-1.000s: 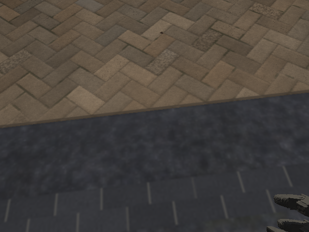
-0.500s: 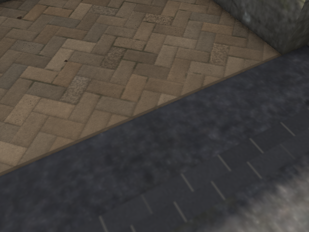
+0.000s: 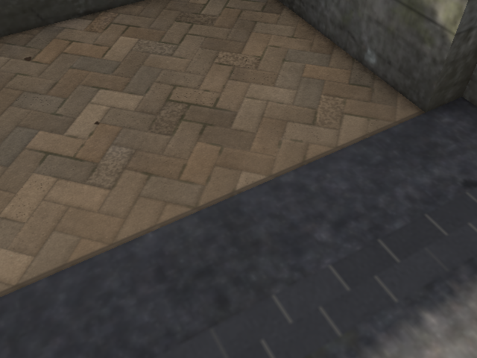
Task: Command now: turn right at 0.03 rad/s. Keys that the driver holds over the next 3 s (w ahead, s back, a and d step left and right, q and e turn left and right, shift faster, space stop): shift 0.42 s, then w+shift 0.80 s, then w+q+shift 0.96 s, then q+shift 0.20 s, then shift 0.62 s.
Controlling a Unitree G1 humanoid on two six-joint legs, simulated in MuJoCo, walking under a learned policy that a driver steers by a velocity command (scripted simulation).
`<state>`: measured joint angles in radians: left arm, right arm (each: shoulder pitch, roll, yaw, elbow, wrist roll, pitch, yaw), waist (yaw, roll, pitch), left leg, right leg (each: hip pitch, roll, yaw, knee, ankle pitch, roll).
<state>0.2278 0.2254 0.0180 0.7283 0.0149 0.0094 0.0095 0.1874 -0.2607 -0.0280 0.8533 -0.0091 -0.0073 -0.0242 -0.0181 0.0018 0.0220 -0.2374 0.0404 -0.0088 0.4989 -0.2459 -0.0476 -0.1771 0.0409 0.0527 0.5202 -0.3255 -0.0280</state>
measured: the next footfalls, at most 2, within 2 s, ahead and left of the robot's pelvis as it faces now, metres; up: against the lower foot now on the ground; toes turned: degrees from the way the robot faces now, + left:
right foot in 1.18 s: +0.57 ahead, -0.01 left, +0.00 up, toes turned -3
left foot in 1.64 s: +1.00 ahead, +0.15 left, +0.00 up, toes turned +20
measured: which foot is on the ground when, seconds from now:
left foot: down 0.00-1.00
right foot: down 0.00-0.70, up 0.72-1.00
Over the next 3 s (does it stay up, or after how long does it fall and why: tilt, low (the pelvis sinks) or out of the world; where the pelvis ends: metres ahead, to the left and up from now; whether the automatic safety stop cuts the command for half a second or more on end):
stays up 1.60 0.45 -0.01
